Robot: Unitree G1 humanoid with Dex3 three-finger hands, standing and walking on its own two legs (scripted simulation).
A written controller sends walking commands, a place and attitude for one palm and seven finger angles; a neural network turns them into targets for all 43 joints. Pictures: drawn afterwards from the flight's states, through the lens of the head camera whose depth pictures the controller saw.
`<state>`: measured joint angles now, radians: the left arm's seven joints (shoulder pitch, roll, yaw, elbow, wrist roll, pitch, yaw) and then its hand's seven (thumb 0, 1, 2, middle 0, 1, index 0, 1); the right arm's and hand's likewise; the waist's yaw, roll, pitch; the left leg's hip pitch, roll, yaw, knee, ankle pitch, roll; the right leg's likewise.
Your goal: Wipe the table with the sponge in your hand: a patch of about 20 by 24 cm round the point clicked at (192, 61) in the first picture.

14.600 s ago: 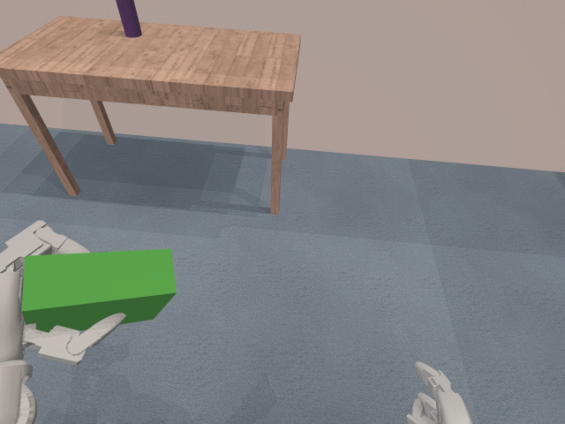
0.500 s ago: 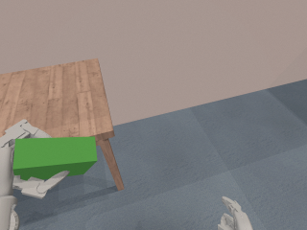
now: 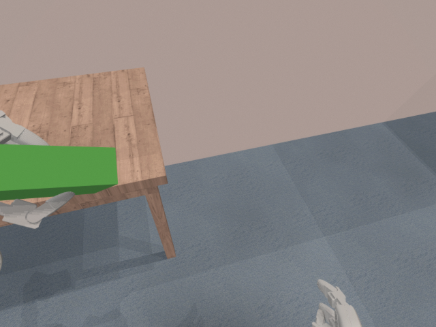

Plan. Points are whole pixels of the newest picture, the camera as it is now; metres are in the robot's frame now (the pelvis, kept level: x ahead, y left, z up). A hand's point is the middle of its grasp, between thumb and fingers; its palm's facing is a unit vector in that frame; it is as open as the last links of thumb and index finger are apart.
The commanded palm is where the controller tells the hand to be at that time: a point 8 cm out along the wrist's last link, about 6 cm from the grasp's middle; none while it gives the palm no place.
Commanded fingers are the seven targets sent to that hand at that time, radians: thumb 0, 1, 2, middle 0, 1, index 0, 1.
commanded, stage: look again from close up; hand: left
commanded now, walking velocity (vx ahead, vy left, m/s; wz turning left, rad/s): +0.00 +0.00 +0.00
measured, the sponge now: (72, 173) +0.27 +0.24 +0.18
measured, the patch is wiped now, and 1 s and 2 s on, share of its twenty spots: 0.00 0.00 0.00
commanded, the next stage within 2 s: shuffle to correct the standing spot in 0.20 s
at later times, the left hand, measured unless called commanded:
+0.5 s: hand (47, 164) +0.29 +0.29 +0.17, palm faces +0.36 -0.83 -0.42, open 9.4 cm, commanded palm +0.23 +0.32 +0.18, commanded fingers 0.00 0.10 1.30 -1.20 -1.60 -1.20 -1.60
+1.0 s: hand out of the picture +0.27 +0.36 +0.16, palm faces +0.39 -0.83 -0.39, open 9.4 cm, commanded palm +0.22 +0.39 +0.18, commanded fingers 0.00 0.10 1.30 -1.20 -1.60 -1.20 -1.60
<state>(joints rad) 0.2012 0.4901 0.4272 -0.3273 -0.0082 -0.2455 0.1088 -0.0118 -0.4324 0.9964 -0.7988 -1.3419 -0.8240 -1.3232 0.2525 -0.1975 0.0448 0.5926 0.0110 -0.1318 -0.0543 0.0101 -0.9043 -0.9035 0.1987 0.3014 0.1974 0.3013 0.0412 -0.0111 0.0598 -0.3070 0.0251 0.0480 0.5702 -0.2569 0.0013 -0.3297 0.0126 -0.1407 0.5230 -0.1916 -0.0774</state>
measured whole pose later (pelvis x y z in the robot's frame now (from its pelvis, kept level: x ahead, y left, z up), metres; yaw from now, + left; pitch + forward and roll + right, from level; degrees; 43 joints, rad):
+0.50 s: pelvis +0.06 +0.05 +0.00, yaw -2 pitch +2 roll -2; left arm 0.47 0.37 0.38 -0.55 -0.02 -0.20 0.13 -0.01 -0.43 1.00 -0.80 -1.34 -0.82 -1.33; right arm 0.16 -0.23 0.02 0.54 -0.01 -0.11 -0.02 0.01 -0.90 -0.90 0.20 0.30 0.20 0.30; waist 0.00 -0.01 0.05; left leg -0.24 -0.02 0.06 0.55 -0.34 0.06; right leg -0.27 -0.01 -0.09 0.48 -0.24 -0.01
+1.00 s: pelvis +0.05 +0.12 -0.02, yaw -3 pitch -1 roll -2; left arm 0.46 0.39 0.42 -0.61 -0.03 -0.21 0.14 -0.01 -0.43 1.00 -0.80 -1.35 -0.82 -1.33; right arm 0.20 -0.22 0.01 0.57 0.00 -0.03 -0.02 0.01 -0.90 -0.90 0.20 0.30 0.20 0.30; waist 0.03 -0.04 0.07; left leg -0.36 -0.07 0.07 0.77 -0.40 0.09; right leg -0.41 -0.08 0.00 0.84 -0.43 0.03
